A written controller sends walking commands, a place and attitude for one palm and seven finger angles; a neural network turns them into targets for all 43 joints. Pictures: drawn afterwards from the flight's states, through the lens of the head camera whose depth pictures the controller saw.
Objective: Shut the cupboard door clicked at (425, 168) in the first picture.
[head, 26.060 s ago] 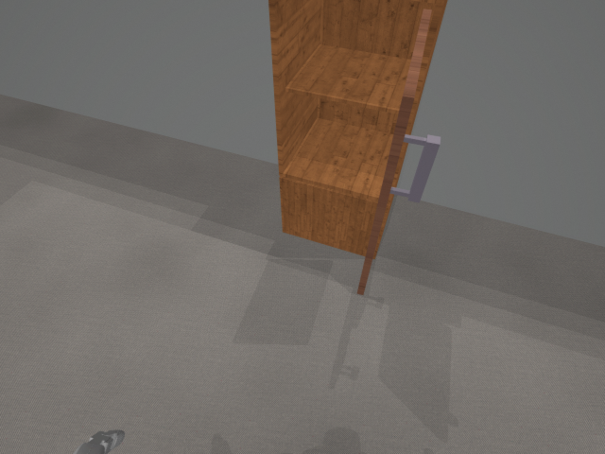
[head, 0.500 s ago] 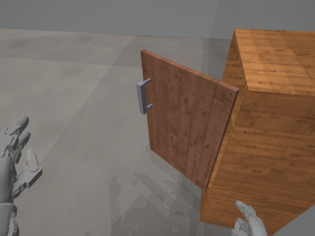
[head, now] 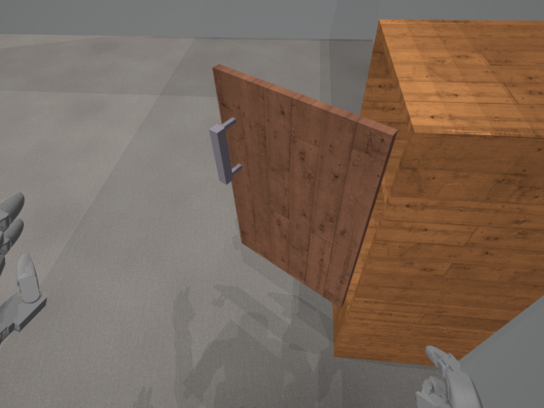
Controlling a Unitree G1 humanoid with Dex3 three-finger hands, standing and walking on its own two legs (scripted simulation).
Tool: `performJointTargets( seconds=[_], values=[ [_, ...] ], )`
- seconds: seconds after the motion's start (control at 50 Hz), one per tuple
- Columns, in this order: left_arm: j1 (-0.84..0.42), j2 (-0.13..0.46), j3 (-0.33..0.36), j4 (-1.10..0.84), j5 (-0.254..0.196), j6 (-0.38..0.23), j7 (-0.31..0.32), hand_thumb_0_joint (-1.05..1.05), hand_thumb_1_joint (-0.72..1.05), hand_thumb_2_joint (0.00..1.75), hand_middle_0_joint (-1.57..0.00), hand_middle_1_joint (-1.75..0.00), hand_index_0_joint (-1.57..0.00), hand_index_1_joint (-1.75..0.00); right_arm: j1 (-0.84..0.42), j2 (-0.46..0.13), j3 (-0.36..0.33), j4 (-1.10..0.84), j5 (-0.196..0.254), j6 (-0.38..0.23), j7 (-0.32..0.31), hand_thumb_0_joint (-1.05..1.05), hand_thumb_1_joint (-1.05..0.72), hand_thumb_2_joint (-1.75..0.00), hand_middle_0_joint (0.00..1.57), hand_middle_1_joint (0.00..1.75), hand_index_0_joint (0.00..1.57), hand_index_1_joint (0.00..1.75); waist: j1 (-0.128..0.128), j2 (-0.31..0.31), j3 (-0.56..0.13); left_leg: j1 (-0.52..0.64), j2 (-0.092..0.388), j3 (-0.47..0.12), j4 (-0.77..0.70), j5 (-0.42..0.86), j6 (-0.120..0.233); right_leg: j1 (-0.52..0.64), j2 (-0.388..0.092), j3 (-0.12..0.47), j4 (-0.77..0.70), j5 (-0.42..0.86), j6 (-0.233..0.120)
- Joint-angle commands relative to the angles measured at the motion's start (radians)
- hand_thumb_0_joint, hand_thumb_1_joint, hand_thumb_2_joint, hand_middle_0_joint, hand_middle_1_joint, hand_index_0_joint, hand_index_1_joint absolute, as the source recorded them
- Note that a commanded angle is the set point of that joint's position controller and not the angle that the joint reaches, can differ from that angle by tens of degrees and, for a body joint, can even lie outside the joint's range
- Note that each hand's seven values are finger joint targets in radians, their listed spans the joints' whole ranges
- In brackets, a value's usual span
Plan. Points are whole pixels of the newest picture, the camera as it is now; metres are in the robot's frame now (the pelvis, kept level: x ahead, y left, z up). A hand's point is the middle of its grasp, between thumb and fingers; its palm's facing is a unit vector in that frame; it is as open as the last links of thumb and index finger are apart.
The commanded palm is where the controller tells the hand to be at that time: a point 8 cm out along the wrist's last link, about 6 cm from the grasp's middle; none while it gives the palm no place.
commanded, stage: step back with the hand held close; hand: left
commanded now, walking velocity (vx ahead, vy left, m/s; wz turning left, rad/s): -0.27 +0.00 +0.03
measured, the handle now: (228, 151) +0.62 +0.14 +0.01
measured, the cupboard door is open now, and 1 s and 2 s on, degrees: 58 58 58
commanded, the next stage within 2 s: stop stepping back and stand still in 1.32 s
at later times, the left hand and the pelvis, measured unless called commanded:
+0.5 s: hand out of the picture +0.13 +0.29 +0.16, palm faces +0.48 -0.75 -0.45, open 7.4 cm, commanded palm +0.06 +0.32 +0.18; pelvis -0.07 +0.01 -0.02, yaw +2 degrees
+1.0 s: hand out of the picture +0.08 +0.28 +0.17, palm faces +0.49 -0.75 -0.44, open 7.4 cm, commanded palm +0.02 +0.30 +0.18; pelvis -0.11 +0.00 -0.01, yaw +1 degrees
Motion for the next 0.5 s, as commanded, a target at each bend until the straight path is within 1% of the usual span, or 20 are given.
performJointTargets(
  seconds=[0.0,0.02,0.04,0.06,0.1,0.12,0.14,0.2,0.22,0.24,0.26,0.28,0.3,0.32,0.34,0.36,0.4,0.42,0.44,0.48],
  values=[
    [0.007,0.218,0.177,-0.223,-0.004,-0.060,0.031,0.00,0.90,0.90,-0.20,-0.30,-0.20,-0.30,-0.089,-0.102,-0.042,-0.190,-0.004,-0.028,-0.009,0.00,-0.90,-0.90,0.20,0.30,0.20,0.30,0.003,-0.013,-0.199,-0.031,0.184,-0.156,-0.040,0.485,-0.050,0.164,-0.104,0.114,0.066,0.446,-0.005],
    [0.019,0.235,0.199,-0.218,-0.005,-0.060,0.032,0.00,0.90,0.90,-0.20,-0.30,-0.20,-0.30,-0.094,-0.106,-0.044,-0.189,-0.006,-0.028,-0.011,0.00,-0.90,-0.90,0.20,0.30,0.20,0.30,0.008,-0.014,-0.195,-0.055,0.184,-0.159,-0.044,0.446,-0.044,0.166,-0.106,0.119,0.063,0.441,-0.003],
    [0.022,0.211,0.177,-0.213,-0.006,-0.059,0.032,0.00,0.90,0.90,-0.20,-0.30,-0.20,-0.30,-0.087,-0.101,-0.040,-0.192,-0.004,-0.025,-0.010,0.00,-0.90,-0.90,0.20,0.30,0.20,0.30,0.001,-0.023,-0.178,-0.079,0.184,-0.163,-0.048,0.400,-0.043,0.162,-0.111,0.126,0.064,0.414,-0.007],
    [0.015,0.210,0.173,-0.226,-0.003,-0.060,0.033,0.00,0.90,0.90,-0.20,-0.30,-0.20,-0.30,-0.086,-0.105,-0.041,-0.196,-0.004,-0.025,-0.010,0.00,-0.90,-0.90,0.20,0.30,0.20,0.30,-0.001,-0.017,-0.168,-0.103,0.186,-0.171,-0.056,0.344,-0.038,0.156,-0.106,0.132,0.064,0.374,-0.007],
    [0.011,0.211,0.176,-0.238,0.002,-0.068,0.038,0.00,0.90,0.90,-0.20,-0.30,-0.20,-0.30,-0.086,-0.109,-0.041,-0.199,-0.005,-0.030,-0.012,0.00,-0.90,-0.90,0.20,0.30,0.20,0.30,0.000,0.014,-0.142,-0.174,0.199,-0.197,-0.096,0.223,-0.023,0.167,-0.088,0.127,0.077,0.287,0.000],
    [0.011,0.239,0.208,-0.242,0.007,-0.073,0.041,0.00,0.90,0.90,-0.20,-0.30,-0.20,-0.30,-0.091,-0.116,-0.043,-0.200,-0.010,-0.034,-0.015,0.00,-0.90,-0.90,0.20,0.30,0.20,0.30,0.007,0.031,-0.137,-0.219,0.205,-0.210,-0.119,0.171,-0.013,0.193,-0.078,0.119,0.086,0.271,0.006],
    [0.010,0.210,0.181,-0.234,0.007,-0.074,0.040,0.00,0.90,0.90,-0.20,-0.30,-0.20,-0.30,-0.088,-0.105,-0.037,-0.202,-0.008,-0.036,-0.016,0.00,-0.90,-0.90,0.20,0.30,0.20,0.30,0.003,0.020,-0.119,-0.253,0.207,-0.215,-0.130,0.111,-0.007,0.197,-0.078,0.121,0.093,0.246,0.008],
    [-0.023,0.203,0.183,-0.225,0.020,-0.086,0.045,0.00,0.90,0.90,-0.20,-0.30,-0.20,-0.30,-0.081,-0.114,-0.038,-0.202,-0.008,-0.047,-0.018,0.00,-0.90,-0.90,0.20,0.30,0.20,0.30,-0.004,0.016,-0.073,-0.394,0.221,-0.246,-0.181,-0.151,0.019,0.238,-0.062,0.131,0.120,0.168,0.011],
    [-0.036,0.225,0.206,-0.227,0.027,-0.092,0.047,0.00,0.90,0.90,-0.20,-0.30,-0.20,-0.30,-0.082,-0.120,-0.042,-0.201,-0.011,-0.053,-0.021,0.00,-0.90,-0.90,0.20,0.30,0.20,0.30,-0.001,0.024,-0.068,-0.437,0.222,-0.257,-0.197,-0.222,0.027,0.263,-0.056,0.130,0.126,0.160,0.014],
    [-0.044,0.193,0.179,-0.223,0.029,-0.094,0.047,0.00,0.90,0.90,-0.20,-0.30,-0.20,-0.30,-0.073,-0.114,-0.037,-0.201,-0.010,-0.057,-0.021,0.00,-0.90,-0.90,0.20,0.30,0.20,0.30,-0.005,0.023,-0.060,-0.467,0.222,-0.265,-0.202,-0.275,0.029,0.268,-0.059,0.128,0.138,0.140,0.012],
    [-0.060,0.193,0.178,-0.228,0.034,-0.100,0.047,0.00,0.90,0.90,-0.20,-0.30,-0.20,-0.30,-0.073,-0.116,-0.039,-0.201,-0.010,-0.062,-0.021,0.00,-0.90,-0.90,0.20,0.30,0.20,0.30,-0.007,0.015,-0.054,-0.488,0.227,-0.273,-0.210,-0.330,0.036,0.270,-0.054,0.131,0.148,0.122,0.014],
    [-0.078,0.185,0.173,-0.235,0.040,-0.105,0.048,0.00,0.90,0.90,-0.20,-0.30,-0.20,-0.30,-0.067,-0.120,-0.040,-0.199,-0.010,-0.067,-0.020,0.00,-0.90,-0.90,0.20,0.30,0.20,0.30,-0.010,0.032,-0.044,-0.512,0.234,-0.282,-0.220,-0.377,0.041,0.273,-0.046,0.125,0.164,0.106,0.017],
    [-0.091,0.184,0.173,-0.244,0.045,-0.111,0.049,0.00,0.90,0.90,-0.20,-0.30,-0.20,-0.30,-0.064,-0.123,-0.040,-0.197,-0.013,-0.074,-0.020,0.00,-0.90,-0.90,0.20,0.30,0.20,0.30,-0.010,0.048,-0.040,-0.535,0.246,-0.297,-0.238,-0.412,0.046,0.281,-0.037,0.116,0.185,0.101,0.019],
    [-0.106,0.206,0.190,-0.248,0.049,-0.112,0.050,0.00,0.90,0.90,-0.20,-0.30,-0.20,-0.30,-0.069,-0.126,-0.041,-0.194,-0.017,-0.079,-0.021,0.00,-0.90,-0.90,0.20,0.30,0.20,0.30,-0.006,0.047,-0.039,-0.548,0.257,-0.315,-0.257,-0.430,0.049,0.287,-0.025,0.105,0.205,0.094,0.024],
    [-0.113,0.182,0.170,-0.250,0.049,-0.116,0.049,0.00,0.90,0.90,-0.20,-0.30,-0.20,-0.30,-0.064,-0.118,-0.037,-0.191,-0.020,-0.084,-0.022,0.00,-0.90,-0.90,0.20,0.30,0.20,0.30,-0.008,0.041,-0.039,-0.560,0.266,-0.318,-0.261,-0.426,0.051,0.298,-0.024,0.093,0.221,0.099,0.026],
    [-0.123,0.184,0.172,-0.248,0.053,-0.116,0.050,0.00,0.90,0.90,-0.20,-0.30,-0.20,-0.30,-0.062,-0.122,-0.039,-0.188,-0.021,-0.087,-0.021,0.00,-0.90,-0.90,0.20,0.30,0.20,0.30,-0.006,0.038,-0.038,-0.573,0.273,-0.320,-0.258,-0.437,0.054,0.308,-0.020,0.097,0.235,0.098,0.027],
    [-0.137,0.180,0.175,-0.271,0.059,-0.127,0.048,0.00,0.90,0.90,-0.20,-0.30,-0.20,-0.30,-0.057,-0.123,-0.042,-0.186,-0.023,-0.098,-0.018,0.00,-0.90,-0.90,0.20,0.30,0.20,0.30,-0.010,0.057,-0.041,-0.575,0.275,-0.327,-0.257,-0.442,0.055,0.313,-0.008,0.093,0.254,0.122,0.027],
    [-0.137,0.208,0.201,-0.275,0.064,-0.131,0.048,0.00,0.90,0.90,-0.20,-0.30,-0.20,-0.30,-0.060,-0.128,-0.045,-0.182,-0.027,-0.103,-0.016,0.00,-0.90,-0.90,0.20,0.30,0.20,0.30,-0.004,0.057,-0.054,-0.582,0.276,-0.334,-0.256,-0.448,0.056,0.327,-0.004,0.101,0.257,0.112,0.028],
    [-0.128,0.183,0.182,-0.271,0.061,-0.133,0.046,0.00,0.90,0.90,-0.20,-0.30,-0.20,-0.30,-0.062,-0.116,-0.041,-0.184,-0.025,-0.105,-0.015,0.00,-0.90,-0.90,0.20,0.30,0.20,0.30,-0.008,0.049,-0.042,-0.583,0.270,-0.326,-0.245,-0.444,0.055,0.318,-0.005,0.101,0.256,0.116,0.026],
    [-0.110,0.189,0.194,-0.277,0.059,-0.144,0.045,0.00,0.90,0.90,-0.20,-0.30,-0.20,-0.30,-0.058,-0.118,-0.044,-0.179,-0.027,-0.111,-0.011,0.00,-0.90,-0.90,0.20,0.30,0.20,0.30,-0.010,0.034,-0.051,-0.567,0.260,-0.318,-0.216,-0.388,0.052,0.310,-0.005,0.120,0.253,0.179,0.020]
  ],
)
